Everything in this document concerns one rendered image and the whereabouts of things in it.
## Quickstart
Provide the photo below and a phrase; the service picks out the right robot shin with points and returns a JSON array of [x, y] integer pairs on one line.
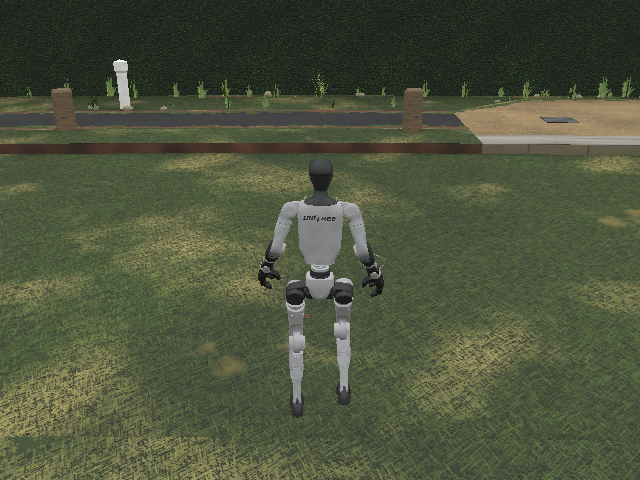
[[343, 357]]

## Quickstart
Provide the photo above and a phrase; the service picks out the right robot hand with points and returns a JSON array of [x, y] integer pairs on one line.
[[372, 282]]

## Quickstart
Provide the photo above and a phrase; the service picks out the robot right forearm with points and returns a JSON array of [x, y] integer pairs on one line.
[[370, 264]]

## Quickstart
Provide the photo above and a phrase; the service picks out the robot left forearm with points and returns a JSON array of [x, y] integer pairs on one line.
[[268, 260]]

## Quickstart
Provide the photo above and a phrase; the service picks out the robot right upper arm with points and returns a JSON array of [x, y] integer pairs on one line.
[[352, 212]]

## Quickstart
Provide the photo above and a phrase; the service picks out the robot left upper arm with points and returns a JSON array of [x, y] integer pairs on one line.
[[288, 211]]

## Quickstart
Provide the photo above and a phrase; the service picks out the humanoid robot head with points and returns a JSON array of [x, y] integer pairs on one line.
[[321, 173]]

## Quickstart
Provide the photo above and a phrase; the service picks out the left robot hand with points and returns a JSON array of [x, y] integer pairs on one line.
[[262, 277]]

